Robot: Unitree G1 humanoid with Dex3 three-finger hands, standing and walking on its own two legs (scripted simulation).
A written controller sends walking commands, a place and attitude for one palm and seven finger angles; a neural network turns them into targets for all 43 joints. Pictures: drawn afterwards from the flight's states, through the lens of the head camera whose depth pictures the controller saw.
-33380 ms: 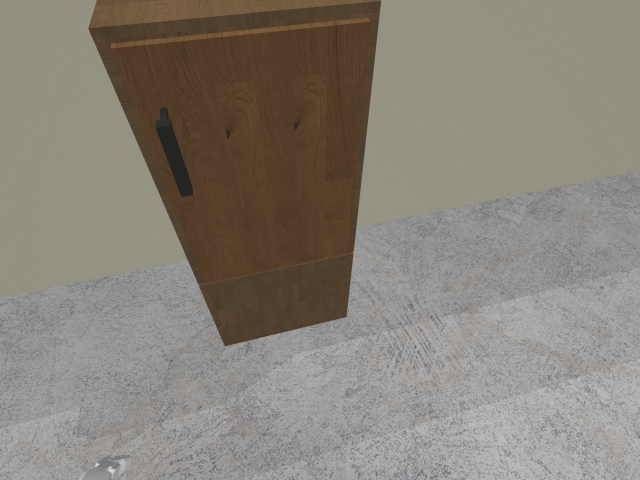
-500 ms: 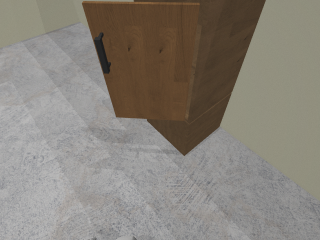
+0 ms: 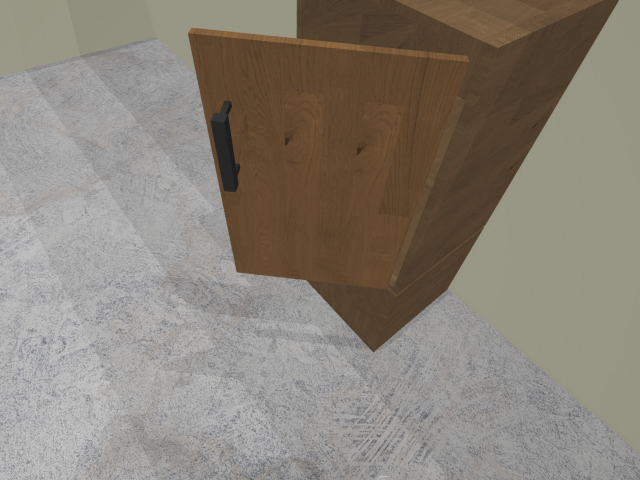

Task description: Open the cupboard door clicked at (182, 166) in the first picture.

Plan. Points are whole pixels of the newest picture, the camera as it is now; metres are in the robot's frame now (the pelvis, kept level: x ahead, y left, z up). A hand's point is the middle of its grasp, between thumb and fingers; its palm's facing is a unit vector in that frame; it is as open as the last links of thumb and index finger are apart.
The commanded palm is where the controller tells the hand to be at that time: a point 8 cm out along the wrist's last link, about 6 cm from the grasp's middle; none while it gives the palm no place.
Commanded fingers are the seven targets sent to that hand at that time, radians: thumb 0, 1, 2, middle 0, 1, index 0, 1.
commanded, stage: come to a stop and stand still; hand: left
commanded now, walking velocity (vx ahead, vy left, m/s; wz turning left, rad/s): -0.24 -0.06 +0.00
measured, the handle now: (228, 147) +0.59 +0.20 +0.06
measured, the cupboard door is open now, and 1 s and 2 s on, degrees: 45 45 45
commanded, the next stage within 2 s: look again from close up in 0.82 s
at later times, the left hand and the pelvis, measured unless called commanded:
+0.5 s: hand out of the picture +0.07 +0.16 -0.18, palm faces +0.03 -0.98 -0.19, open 7.3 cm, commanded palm none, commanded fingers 0.00 0.90 0.90 -0.20 -0.30 -0.20 -0.30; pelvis +0.00 -0.02 -0.01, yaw +0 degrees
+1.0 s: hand out of the picture +0.02 +0.19 -0.16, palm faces -0.04 -0.96 -0.28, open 7.4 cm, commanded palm none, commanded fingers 0.00 0.90 0.90 -0.20 -0.30 -0.20 -0.30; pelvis +0.00 -0.01 +0.00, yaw -2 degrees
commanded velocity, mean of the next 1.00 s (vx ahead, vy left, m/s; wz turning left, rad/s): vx -0.03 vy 0.04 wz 0.00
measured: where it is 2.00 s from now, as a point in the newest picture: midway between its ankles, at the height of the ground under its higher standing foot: outside the picture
